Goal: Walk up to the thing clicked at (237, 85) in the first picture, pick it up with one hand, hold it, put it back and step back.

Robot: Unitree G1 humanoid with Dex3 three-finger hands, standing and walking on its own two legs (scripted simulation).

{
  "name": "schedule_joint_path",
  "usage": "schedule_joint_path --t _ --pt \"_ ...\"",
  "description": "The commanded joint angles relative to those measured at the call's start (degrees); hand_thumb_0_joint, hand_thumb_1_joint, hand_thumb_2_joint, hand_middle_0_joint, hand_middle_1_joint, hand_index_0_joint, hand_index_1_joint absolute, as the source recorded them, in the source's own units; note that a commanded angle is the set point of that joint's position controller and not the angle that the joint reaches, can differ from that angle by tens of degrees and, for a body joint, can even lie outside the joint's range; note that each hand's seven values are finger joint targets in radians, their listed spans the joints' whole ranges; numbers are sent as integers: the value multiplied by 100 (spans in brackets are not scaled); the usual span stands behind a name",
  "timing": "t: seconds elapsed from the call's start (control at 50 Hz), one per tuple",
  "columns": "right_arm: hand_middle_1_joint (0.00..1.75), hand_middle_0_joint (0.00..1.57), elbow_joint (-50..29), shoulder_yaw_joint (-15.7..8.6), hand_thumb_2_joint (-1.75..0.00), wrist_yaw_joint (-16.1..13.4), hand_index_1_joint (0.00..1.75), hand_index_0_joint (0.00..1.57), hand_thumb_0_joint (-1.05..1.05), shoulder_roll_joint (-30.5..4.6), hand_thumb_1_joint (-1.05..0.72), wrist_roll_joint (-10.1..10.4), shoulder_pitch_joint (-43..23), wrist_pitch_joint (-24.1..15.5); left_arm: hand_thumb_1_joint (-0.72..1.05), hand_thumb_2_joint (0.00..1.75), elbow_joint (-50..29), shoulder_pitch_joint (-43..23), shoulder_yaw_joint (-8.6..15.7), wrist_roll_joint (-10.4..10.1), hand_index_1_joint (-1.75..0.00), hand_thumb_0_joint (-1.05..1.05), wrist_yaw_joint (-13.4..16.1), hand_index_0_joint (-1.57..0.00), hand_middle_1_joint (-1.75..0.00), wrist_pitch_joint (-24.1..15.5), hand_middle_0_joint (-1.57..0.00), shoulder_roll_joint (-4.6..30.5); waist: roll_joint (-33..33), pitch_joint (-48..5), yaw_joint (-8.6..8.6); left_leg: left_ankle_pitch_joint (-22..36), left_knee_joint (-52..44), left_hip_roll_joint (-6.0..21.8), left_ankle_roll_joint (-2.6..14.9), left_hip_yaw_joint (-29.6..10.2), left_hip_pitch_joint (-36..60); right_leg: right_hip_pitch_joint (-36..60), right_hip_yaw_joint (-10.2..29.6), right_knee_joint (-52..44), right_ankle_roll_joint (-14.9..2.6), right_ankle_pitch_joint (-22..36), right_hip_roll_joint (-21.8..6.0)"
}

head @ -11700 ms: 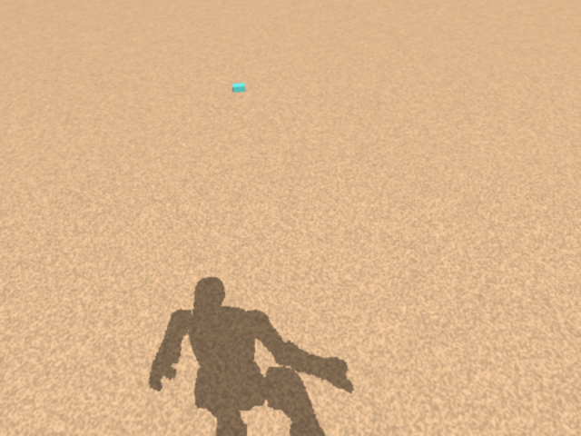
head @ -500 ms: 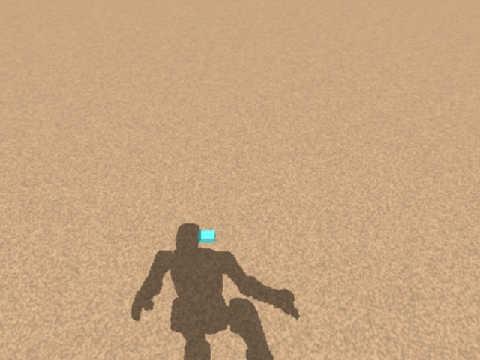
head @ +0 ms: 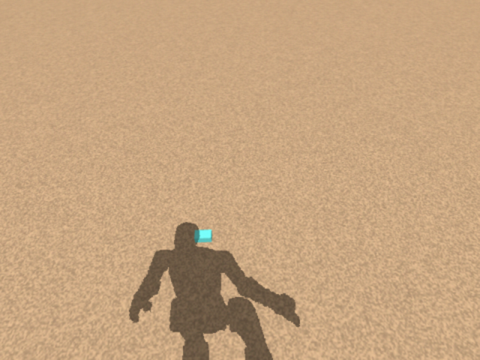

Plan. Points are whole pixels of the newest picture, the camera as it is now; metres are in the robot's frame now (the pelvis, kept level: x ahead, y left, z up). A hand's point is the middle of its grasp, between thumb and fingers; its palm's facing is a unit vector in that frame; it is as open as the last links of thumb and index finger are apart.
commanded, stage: stand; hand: left
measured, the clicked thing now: (203, 236) +0.76 +0.21 -0.76
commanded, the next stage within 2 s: walk up in 0.08 s
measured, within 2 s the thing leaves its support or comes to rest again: neither
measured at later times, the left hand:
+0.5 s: hand out of the picture +0.10 +0.33 -0.17, palm faces -0.03 -0.94 -0.34, open 7.4 cm
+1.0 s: hand (131, 264) +0.34 +0.26 -0.14, palm faces -0.05 -0.92 -0.38, open 7.4 cm
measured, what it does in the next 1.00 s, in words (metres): walks ahead: left foot, then right foot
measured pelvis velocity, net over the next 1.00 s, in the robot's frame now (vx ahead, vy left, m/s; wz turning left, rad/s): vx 0.25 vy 0.00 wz -0.01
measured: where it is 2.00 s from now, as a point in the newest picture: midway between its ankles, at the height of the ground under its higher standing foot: (245, 345)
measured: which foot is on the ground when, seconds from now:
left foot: down 0.00-0.16, up 0.18-0.30, down 0.32-0.78, up 0.80-1.00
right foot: down 0.00-0.36, up 0.38-0.72, down 0.74-1.00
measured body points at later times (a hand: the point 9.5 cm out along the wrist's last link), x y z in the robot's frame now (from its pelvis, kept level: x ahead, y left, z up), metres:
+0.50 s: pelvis +0.09 +0.04 -0.01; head +0.11 +0.07 +0.44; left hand +0.11 +0.38 -0.14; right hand +0.15 -0.28 -0.11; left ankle +0.11 +0.15 -0.75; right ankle +0.08 -0.10 -0.69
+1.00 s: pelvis +0.25 +0.00 -0.02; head +0.28 -0.01 +0.43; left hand +0.34 +0.31 -0.12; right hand +0.31 -0.31 -0.14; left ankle +0.29 +0.15 -0.71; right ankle +0.29 -0.10 -0.75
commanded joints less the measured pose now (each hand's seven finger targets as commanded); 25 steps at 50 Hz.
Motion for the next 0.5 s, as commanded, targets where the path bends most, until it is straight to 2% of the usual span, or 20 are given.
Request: schedule_joint_path --t 0.0,0.04,0.06,0.08,0.1,0.12,0.14,0.16,0.18,0.2,0.24,0.28,0.3,0.32,0.34,0.36,0.38,0.4,0.44,0.48 --pt "30 20 -339 -222 -90 -93 30 20 0 -1231 -90 28 -227 -151 90 90 -331 -211 249 -30 -30 0 93 -20 -30 -124 -20 1215 90 -344 44 434 -338 633 193 -490 60 41 515 -295 -174 338 -688" --pt "30 20 -367 -228 -90 -107 30 20 0 -1235 -90 30 -283 -153 90 90 -331 -193 256 -26 -30 0 108 -20 -30 -131 -20 1236 22 -481 72 809 -236 659 196 -484 197 94 491 -261 -166 559 -709" --pt "30 20 -652 -513 -90 20 30 20 0 -1552 -90 -42 141 -195 90 90 -577 233 574 46 -30 0 -1 -20 -30 -189 -20 1549 -67 -986 137 -1827 187 336 574 -426 86 495 361 64 -403 -1783 -374" --pt "30 20 -678 -561 -90 64 30 20 0 -1584 -90 -110 143 -182 90 90 -528 431 617 114 -30 0 -34 -20 -30 -188 -20 1594 -56 -585 240 -2918 311 337 620 -515 -723 479 705 81 -569 -2793 -536" --pt "30 20 -870 -564 -90 91 30 20 0 -1509 -90 -142 -190 -170 90 90 -569 610 686 126 -30 0 -49 -20 -30 -187 -20 1637 -118 -57 409 -2926 573 237 556 -433 -1516 387 1128 -86 -730 -3221 -771" --pt "30 20 -1083 -547 -90 115 30 20 0 -1316 -90 -147 -468 -172 90 90 -612 789 762 123 -30 0 -42 -20 -30 -196 -20 1726 -541 438 561 -2323 1204 33 415 -42 -2409 682 1620 -568 -978 -3423 -1170" --pt "30 20 -1195 -568 -90 117 30 20 0 -1228 -90 -177 -593 -186 90 90 -689 938 832 139 -30 0 -19 -20 -30 -246 -20 1879 -947 757 706 -1725 2238 70 254 201 -2990 882 2392 -1113 -1304 -2925 -1870" --pt "30 20 -1229 -590 -90 109 30 20 0 -1277 -90 -186 -473 -221 90 90 -819 866 874 160 -30 0 -11 -20 -30 -296 -20 1923 -734 852 619 -1590 2517 331 231 -7 -3150 933 2523 -1093 -1571 -1931 -2191" --pt "30 20 -1244 -631 -90 130 30 20 0 -1352 -90 -163 -308 -251 90 90 -919 777 865 132 -30 0 -11 -20 -30 -313 -20 1830 -524 695 471 -1613 2512 466 244 -64 -2899 832 2295 -1053 -1595 -1619 -2062" --pt "30 20 -1274 -655 -90 180 30 20 0 -1329 -90 -154 -185 -263 90 90 -1005 665 844 128 -30 0 -28 -20 -30 -318 -20 1751 -428 494 362 -1674 2292 487 233 16 -2488 636 1832 -1030 -1426 -1766 -1768" --pt "30 20 -1305 -702 -90 240 30 20 0 -1239 -90 -143 208 -331 90 90 -1295 227 830 177 -30 0 -91 -20 -30 -313 -20 1813 -993 334 136 -1452 1505 529 262 188 -1356 0 1194 -659 -1233 -1177 -1526" --pt "30 20 -1137 -830 -90 231 30 20 0 -1220 -90 -185 914 -357 90 90 -1493 -16 742 110 -30 0 -151 -20 -30 -243 -20 1620 -691 184 -309 -373 807 122 185 674 221 -1121 370 266 -915 -850 -990" --pt "30 20 -1029 -935 -90 175 30 20 0 -1349 -90 -198 1375 -379 90 90 -1549 185 664 106 -30 0 -163 -20 -30 -215 -20 1401 -204 -97 -487 -369 594 -55 220 673 1303 -1720 40 1255 -754 -498 -654" --pt "30 20 -1039 -1088 -90 111 30 20 0 -1792 -90 -248 1834 -406 90 90 -1614 556 546 48 -30 0 -181 -20 -30 -203 -20 1000 1216 -413 -637 -1766 -249 866 560 -872 1989 -2588 -368 3058 -481 -1114 -9" --pt "30 20 -1203 -1143 -90 96 30 20 0 -2301 -90 -281 1902 -444 90 90 -1602 624 563 45 -30 0 -140 -20 -30 -188 -20 1000 1522 -346 -631 -3246 -1034 2099 1104 -3230 1420 -3089 274 4077 -385 -2219 484" --pt "30 20 -1393 -1131 -90 102 30 20 0 -2321 -90 -115 1426 -433 90 90 -1567 573 647 48 -30 0 -87 -20 -30 -172 -20 1513 841 29 -417 -3597 -1098 2334 1504 -3308 613 -2904 863 4426 -421 -2128 5" --pt "30 20 -1539 -1018 -90 84 30 20 0 -2071 -90 -82 1078 -432 90 90 -1530 713 610 7 -30 0 -98 -20 -30 -170 -20 1572 429 264 -208 -3116 -944 2089 1409 -2557 422 -2985 911 4564 -427 -1699 -117" --pt "30 20 -1689 -930 -90 64 30 20 0 -1863 -90 -69 852 -453 90 90 -1394 1034 615 -41 -30 0 -116 -20 -30 -163 -20 1533 520 292 -28 -2659 -841 1828 1256 -1988 411 -2917 882 4382 -399 -1366 -228" --pt "30 20 -1767 -878 -90 52 30 20 0 -1724 -90 -51 903 -501 90 90 -1276 1221 635 -5 -30 0 -148 -20 -30 -195 -20 1589 734 303 -18 -1618 -812 1677 1231 -1295 205 -2651 708 3920 -250 -989 -385" --pt "30 20 -1855 -866 -90 57 30 20 0 -1700 -90 -55 947 -520 90 90 -1369 1212 629 19 -30 0 -224 -20 -30 -170 -20 1467 828 370 -16 -1102 -842 1594 1300 -831 150 -2498 434 3428 -96 -830 -420"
